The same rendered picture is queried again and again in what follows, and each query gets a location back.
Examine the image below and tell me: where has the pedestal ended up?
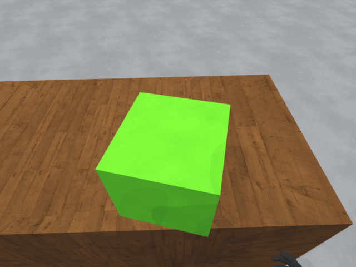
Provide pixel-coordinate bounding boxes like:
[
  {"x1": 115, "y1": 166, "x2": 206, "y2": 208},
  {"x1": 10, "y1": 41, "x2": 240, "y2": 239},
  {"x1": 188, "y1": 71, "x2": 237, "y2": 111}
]
[{"x1": 0, "y1": 75, "x2": 353, "y2": 267}]

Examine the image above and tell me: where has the carton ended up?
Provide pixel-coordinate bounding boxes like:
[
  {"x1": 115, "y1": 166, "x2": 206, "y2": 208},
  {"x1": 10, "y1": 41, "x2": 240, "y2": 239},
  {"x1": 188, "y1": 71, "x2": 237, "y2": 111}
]
[{"x1": 95, "y1": 92, "x2": 230, "y2": 237}]

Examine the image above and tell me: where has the right robot hand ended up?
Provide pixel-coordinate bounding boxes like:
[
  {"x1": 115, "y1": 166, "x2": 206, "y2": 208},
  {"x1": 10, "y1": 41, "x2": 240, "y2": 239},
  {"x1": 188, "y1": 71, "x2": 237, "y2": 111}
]
[{"x1": 271, "y1": 251, "x2": 302, "y2": 267}]

